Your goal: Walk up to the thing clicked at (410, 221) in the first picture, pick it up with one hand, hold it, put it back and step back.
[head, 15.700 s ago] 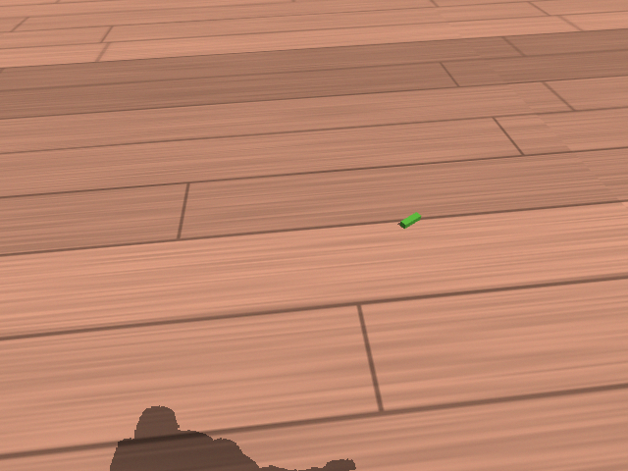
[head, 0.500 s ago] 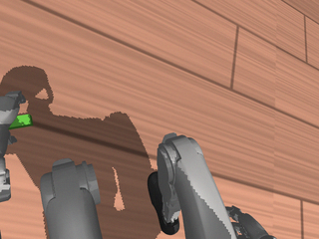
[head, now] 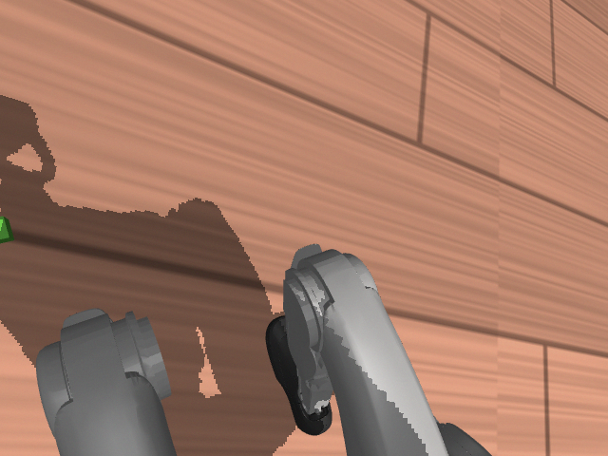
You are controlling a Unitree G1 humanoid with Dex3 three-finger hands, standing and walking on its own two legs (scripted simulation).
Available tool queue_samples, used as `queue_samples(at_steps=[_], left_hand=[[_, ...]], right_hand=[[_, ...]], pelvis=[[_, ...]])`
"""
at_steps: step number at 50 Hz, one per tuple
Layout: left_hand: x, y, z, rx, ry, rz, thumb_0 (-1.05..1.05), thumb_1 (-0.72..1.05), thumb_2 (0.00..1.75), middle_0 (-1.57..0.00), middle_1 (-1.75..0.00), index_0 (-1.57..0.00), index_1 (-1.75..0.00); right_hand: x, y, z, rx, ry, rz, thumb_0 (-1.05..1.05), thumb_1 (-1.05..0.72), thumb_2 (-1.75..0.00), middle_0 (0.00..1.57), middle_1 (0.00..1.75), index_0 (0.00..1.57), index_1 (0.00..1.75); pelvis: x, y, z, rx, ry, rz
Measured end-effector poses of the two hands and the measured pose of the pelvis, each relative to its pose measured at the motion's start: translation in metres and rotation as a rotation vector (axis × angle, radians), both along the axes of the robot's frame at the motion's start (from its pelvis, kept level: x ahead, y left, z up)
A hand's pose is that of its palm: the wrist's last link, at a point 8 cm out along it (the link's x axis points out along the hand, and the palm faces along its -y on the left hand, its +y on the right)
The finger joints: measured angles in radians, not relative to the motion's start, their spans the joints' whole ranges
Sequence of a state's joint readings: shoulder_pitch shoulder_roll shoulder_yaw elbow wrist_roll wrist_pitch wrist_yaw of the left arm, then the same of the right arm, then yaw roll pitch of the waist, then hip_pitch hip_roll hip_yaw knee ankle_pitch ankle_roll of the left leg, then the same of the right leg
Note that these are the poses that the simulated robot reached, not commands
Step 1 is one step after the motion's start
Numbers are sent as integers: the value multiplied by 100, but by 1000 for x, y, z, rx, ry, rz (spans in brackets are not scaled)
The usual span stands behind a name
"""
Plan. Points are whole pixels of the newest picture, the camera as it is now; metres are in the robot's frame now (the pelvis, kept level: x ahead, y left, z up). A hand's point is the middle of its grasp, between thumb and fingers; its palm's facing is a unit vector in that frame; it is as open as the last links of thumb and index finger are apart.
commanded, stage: rest palm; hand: left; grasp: from above
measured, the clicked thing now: out of the picture +0.43 +0.32 -0.28
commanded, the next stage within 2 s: close in 0.60 s
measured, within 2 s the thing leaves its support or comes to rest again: neither
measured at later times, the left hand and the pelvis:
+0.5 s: hand out of the picture +0.42 +0.31 -0.25, palm faces -0.45 -0.16 -0.88, open 12.1 cm; pelvis -0.01 +0.00 +0.00, yaw -1 degrees
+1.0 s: hand out of the picture +0.42 +0.31 -0.25, palm faces -0.45 -0.14 -0.88, open 11.3 cm; pelvis -0.01 +0.00 +0.01, yaw -2 degrees
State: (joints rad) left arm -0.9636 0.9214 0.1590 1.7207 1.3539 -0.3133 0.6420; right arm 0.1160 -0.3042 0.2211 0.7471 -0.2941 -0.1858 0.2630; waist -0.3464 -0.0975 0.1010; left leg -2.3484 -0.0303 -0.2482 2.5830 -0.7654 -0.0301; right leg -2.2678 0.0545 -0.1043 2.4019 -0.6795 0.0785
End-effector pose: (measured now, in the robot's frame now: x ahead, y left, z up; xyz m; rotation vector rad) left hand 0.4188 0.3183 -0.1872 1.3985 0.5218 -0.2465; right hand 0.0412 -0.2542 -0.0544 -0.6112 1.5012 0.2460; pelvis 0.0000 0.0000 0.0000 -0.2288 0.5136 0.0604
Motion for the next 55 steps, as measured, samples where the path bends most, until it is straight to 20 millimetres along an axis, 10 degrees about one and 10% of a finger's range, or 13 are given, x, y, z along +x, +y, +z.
queue_samples(at_steps=[15,55], left_hand=[[1,-5,-4,27,-30,6,0,-15,70,-41,-66,-40,-66],[6,-3,-7,35,-17,7,0,-3,63,-51,-61,-50,-60]], right_hand=[[23,-3,10,-1,-68,92,0,-91,-90,20,30,20,30],[9,7,23,22,-48,111,0,-90,-90,20,30,20,30]], pelvis=[[-5,4,-1,-19,-24,-5],[-10,5,7,-38,-44,-15]])
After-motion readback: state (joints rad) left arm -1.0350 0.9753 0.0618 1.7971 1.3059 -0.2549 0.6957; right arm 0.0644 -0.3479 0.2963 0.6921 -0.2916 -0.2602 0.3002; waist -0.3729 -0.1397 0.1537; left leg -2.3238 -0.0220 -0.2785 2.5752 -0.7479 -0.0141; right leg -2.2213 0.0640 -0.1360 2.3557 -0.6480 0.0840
